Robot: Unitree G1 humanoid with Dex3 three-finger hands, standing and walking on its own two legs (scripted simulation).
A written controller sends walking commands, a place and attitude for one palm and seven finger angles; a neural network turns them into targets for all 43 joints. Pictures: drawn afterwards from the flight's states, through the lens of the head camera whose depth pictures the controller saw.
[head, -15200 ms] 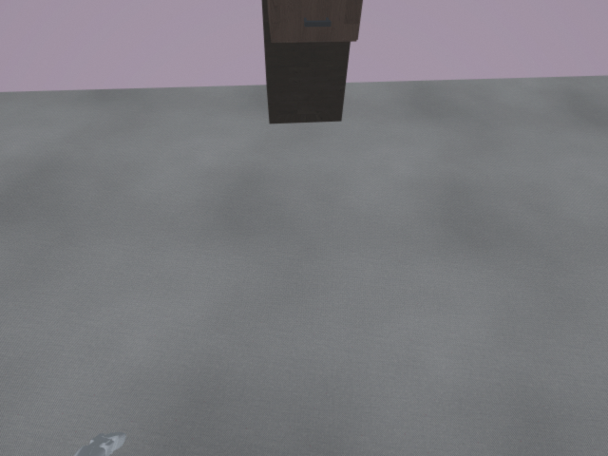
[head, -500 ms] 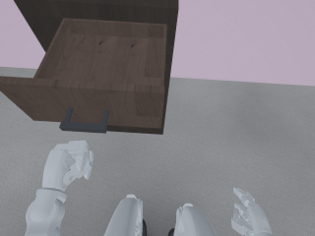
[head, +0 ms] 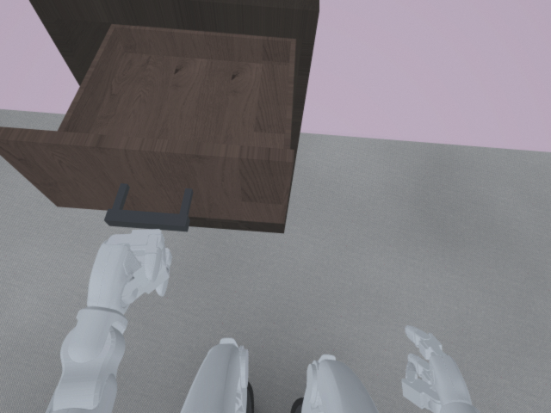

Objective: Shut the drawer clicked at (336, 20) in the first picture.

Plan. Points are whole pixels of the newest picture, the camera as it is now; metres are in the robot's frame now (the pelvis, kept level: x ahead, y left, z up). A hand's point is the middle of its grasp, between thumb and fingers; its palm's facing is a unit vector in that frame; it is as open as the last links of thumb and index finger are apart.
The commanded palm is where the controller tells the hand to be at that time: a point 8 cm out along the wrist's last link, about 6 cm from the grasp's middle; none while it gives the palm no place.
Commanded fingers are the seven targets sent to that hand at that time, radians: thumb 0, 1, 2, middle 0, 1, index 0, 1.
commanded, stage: push the drawer shut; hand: left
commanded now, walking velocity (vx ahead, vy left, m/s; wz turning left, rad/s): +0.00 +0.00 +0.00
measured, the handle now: (151, 207) +0.39 +0.20 +0.02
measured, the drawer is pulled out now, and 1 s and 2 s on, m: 0.24 0.13 0.02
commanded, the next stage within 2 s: none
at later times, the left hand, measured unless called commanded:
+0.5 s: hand (172, 231) +0.36 +0.17 +0.02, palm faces -0.03 -1.00 -0.06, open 2.8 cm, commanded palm +0.35 +0.22 +0.02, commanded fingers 0.00 0.90 0.90 -1.40 -1.60 -1.40 -1.60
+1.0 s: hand (180, 188) +0.43 +0.17 +0.02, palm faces -0.03 -1.00 -0.05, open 3.0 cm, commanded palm +0.41 +0.22 +0.02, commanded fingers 0.00 0.90 0.90 -1.40 -1.60 -1.40 -1.60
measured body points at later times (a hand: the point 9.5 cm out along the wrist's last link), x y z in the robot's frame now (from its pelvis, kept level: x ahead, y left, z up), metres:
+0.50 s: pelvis +0.00 -0.01 +0.00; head +0.12 +0.01 +0.43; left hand +0.35 +0.22 +0.02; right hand +0.15 -0.26 -0.11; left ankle +0.05 +0.08 -0.60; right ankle +0.01 -0.09 -0.60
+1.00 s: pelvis +0.00 +0.00 +0.00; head +0.14 +0.01 +0.43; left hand +0.42 +0.22 +0.02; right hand +0.08 -0.27 -0.11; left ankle +0.05 +0.08 -0.60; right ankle +0.01 -0.09 -0.60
